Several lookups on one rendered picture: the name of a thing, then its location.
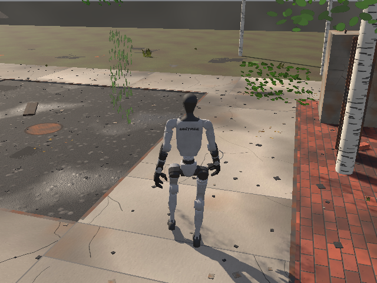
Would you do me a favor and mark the robot left forearm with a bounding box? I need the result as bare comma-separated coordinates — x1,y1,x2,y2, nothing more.
155,143,168,173

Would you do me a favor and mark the robot right upper arm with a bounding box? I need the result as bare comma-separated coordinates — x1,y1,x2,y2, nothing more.
201,119,216,152

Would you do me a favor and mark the humanoid robot torso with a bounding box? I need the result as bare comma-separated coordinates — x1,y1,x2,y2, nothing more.
176,116,203,177

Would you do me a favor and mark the robot right hand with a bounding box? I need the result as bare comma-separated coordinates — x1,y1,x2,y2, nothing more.
207,163,220,176

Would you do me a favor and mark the robot right forearm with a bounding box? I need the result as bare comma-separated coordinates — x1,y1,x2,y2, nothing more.
210,142,220,166

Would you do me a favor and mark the robot left hand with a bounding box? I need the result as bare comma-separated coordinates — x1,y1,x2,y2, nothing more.
154,172,167,188

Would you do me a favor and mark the robot left upper arm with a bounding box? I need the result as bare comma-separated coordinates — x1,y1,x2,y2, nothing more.
162,119,177,152

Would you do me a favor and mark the right robot shin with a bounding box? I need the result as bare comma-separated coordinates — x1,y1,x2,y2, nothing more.
194,200,204,239

